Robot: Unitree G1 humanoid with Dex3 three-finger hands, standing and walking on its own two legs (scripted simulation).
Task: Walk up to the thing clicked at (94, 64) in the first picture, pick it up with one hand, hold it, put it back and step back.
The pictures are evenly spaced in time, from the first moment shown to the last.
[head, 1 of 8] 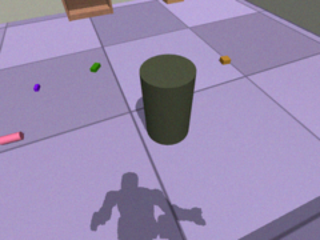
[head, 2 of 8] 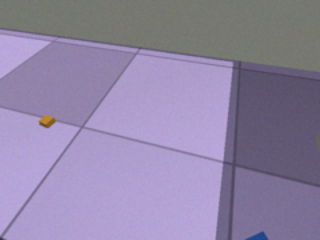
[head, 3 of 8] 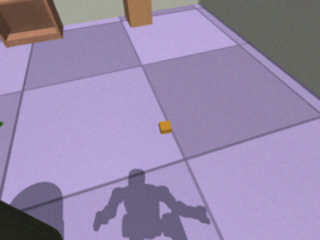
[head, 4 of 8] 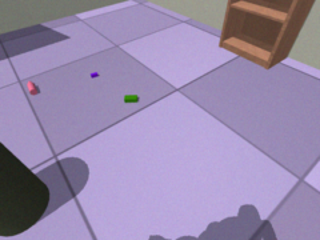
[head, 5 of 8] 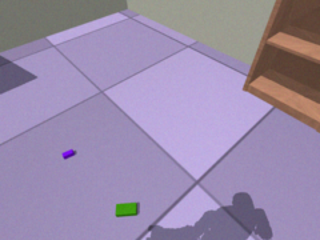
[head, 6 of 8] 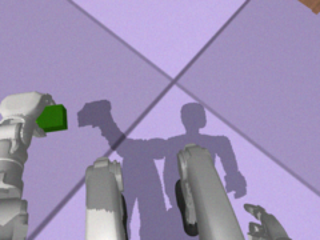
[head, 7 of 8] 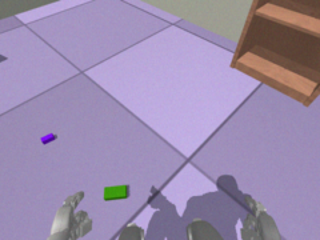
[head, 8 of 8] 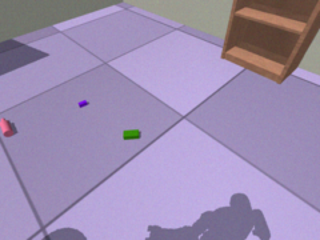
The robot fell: no
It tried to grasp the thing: yes
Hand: left
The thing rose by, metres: 0.69
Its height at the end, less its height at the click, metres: +0.00
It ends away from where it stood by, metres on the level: 0.00
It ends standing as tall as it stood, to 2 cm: yes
